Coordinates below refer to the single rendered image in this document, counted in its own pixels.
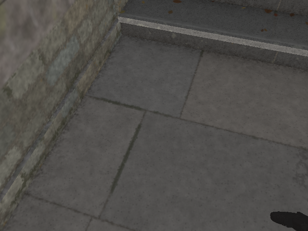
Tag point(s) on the robot right hand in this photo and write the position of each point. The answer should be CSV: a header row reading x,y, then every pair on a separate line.
x,y
297,221

